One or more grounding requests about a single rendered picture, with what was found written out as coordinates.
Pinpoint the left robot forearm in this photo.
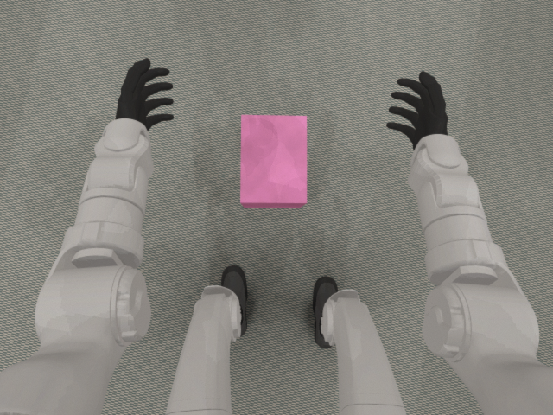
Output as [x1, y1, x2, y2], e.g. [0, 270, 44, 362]
[35, 118, 154, 342]

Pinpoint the carton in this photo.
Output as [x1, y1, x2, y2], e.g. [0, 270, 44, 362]
[240, 115, 307, 208]

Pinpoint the robot left hand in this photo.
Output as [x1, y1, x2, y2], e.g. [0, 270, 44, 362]
[115, 58, 174, 131]

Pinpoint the right robot forearm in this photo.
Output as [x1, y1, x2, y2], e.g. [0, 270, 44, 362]
[408, 134, 539, 349]

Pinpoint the robot right hand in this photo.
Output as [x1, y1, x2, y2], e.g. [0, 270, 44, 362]
[386, 71, 448, 150]

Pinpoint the right robot upper arm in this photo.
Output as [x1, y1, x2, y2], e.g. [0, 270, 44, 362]
[422, 283, 553, 415]

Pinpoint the left robot upper arm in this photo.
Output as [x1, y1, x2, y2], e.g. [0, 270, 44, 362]
[0, 265, 151, 415]

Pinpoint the right robot shin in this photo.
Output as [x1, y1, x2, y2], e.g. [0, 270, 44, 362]
[321, 289, 370, 336]

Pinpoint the robot right thigh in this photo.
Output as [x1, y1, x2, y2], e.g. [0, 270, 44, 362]
[324, 297, 406, 415]

